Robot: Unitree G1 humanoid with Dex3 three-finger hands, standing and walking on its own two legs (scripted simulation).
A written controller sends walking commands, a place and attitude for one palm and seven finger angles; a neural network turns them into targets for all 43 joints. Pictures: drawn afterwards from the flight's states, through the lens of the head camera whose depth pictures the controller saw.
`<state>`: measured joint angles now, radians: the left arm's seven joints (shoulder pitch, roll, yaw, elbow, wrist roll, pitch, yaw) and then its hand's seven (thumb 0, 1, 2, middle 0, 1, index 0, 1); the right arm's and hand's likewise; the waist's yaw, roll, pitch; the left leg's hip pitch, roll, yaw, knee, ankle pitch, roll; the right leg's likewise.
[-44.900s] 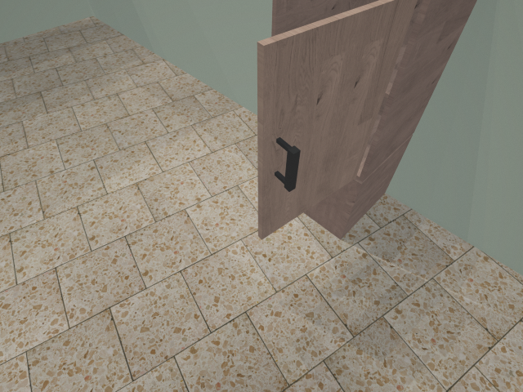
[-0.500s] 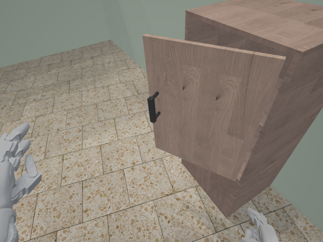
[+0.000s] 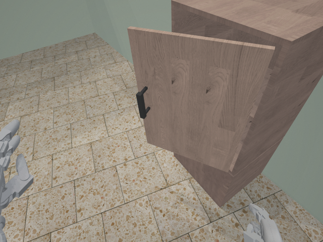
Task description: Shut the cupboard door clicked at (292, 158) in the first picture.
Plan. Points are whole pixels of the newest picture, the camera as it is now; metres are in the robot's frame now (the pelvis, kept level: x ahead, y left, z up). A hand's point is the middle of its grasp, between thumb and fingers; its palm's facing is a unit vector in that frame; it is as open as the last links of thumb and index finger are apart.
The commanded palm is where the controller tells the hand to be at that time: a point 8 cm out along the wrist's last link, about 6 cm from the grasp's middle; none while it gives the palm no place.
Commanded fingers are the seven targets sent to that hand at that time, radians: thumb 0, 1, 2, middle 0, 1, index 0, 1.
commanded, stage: step back with the hand held close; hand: left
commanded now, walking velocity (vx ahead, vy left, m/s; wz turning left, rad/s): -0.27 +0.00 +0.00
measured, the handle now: (144, 102) +0.62 +0.13 -0.03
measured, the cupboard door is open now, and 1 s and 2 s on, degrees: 30 30 30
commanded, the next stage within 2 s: stop stepping back and stand still in 1.36 s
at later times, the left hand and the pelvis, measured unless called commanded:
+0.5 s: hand out of the picture +0.13 +0.29 +0.16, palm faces +0.46 -0.75 -0.47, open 7.4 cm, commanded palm +0.07 +0.32 +0.18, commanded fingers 0.00 0.90 0.90 -0.20 -0.30 -0.20 -0.30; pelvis -0.07 +0.02 -0.02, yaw +0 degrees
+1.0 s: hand out of the picture +0.03 +0.29 +0.16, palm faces +0.50 -0.72 -0.48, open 7.4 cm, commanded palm -0.04 +0.32 +0.18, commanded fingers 0.00 0.90 0.90 -0.20 -0.30 -0.20 -0.30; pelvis -0.15 +0.01 -0.03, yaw +4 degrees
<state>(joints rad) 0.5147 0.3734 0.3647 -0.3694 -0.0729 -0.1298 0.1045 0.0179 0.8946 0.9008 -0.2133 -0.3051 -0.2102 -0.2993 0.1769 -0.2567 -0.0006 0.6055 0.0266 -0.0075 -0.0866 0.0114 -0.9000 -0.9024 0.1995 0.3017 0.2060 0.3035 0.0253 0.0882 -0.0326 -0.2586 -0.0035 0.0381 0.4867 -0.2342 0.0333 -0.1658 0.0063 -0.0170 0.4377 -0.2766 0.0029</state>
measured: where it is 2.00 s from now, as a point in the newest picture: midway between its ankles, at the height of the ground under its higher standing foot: outside the picture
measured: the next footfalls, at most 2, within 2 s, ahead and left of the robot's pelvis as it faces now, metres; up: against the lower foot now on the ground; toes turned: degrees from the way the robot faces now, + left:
left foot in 1.12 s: -0.03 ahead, +0.12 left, +0.00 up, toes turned +9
right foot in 1.44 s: -0.35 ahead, -0.11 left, +0.00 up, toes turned -2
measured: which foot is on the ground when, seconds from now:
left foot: down 0.00-1.00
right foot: down 0.00-1.00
